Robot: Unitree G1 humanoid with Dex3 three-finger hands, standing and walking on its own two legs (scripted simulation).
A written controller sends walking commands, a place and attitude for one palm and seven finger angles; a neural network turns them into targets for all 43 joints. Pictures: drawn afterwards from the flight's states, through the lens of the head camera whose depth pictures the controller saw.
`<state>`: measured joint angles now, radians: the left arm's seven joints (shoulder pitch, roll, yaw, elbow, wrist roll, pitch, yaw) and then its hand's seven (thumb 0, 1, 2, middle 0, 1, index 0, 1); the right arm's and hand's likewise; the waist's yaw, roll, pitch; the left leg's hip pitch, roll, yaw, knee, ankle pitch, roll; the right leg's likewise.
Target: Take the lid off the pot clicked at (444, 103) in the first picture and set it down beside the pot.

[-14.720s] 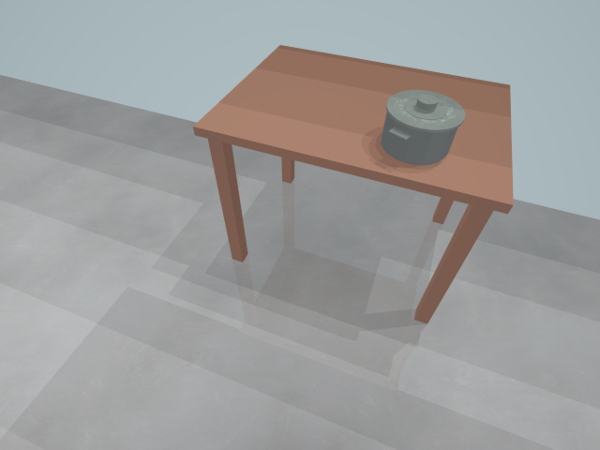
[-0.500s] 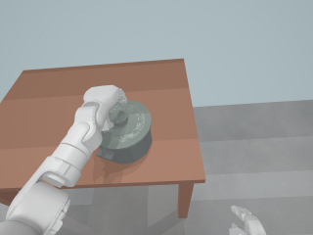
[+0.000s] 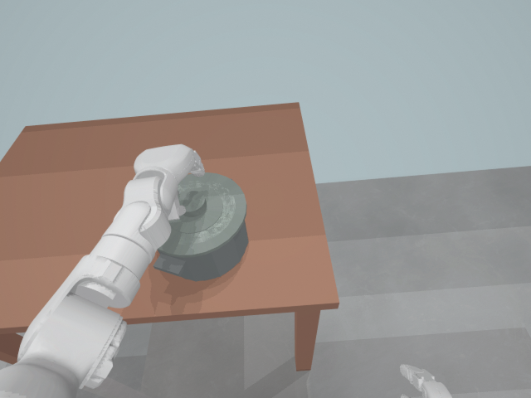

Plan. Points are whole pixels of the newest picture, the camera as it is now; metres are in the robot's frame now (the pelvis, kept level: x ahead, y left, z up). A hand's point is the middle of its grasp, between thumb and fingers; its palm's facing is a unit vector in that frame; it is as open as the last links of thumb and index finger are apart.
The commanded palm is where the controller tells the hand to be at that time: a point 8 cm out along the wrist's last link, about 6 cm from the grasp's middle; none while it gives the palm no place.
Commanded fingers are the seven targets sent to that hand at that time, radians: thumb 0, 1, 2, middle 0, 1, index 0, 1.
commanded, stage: move the open hand above the knob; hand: left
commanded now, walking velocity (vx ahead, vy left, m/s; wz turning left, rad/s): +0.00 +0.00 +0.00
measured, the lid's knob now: (192, 203) +0.45 +0.15 +0.02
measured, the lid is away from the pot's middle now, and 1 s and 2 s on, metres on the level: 0.00 0.00 0.01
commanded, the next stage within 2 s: lower the open fingers around the knob in 0.28 s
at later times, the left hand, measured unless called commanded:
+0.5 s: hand (174, 195) +0.42 +0.16 +0.08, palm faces -0.27 -0.08 -0.96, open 10.0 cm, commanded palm +0.40 +0.15 +0.14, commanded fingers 0.00 -0.24 1.33 -0.83 -0.08 -0.83 -0.08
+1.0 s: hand (180, 209) +0.42 +0.16 +0.04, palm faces -0.34 -0.07 -0.94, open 10.0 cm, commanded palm +0.41 +0.15 +0.11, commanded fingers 0.00 -0.24 1.33 -0.83 -0.08 -0.83 -0.08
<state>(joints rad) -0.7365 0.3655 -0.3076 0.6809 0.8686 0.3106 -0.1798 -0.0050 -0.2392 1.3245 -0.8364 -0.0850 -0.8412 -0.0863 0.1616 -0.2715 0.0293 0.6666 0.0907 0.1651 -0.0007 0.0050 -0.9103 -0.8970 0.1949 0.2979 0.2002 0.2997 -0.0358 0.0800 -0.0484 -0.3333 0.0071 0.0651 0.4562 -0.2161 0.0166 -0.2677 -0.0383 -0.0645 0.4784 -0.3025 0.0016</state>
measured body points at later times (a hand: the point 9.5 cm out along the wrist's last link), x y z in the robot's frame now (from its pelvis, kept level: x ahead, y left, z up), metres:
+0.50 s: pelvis +0.00 +0.00 +0.00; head +0.02 -0.03 +0.45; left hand +0.43 +0.16 +0.13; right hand +0.16 -0.23 -0.12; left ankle +0.01 +0.11 -0.74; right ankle -0.04 -0.12 -0.74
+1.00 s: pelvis +0.00 +0.00 +0.00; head +0.03 -0.02 +0.45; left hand +0.43 +0.16 +0.10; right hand +0.12 -0.24 -0.13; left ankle +0.01 +0.11 -0.74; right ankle -0.04 -0.12 -0.74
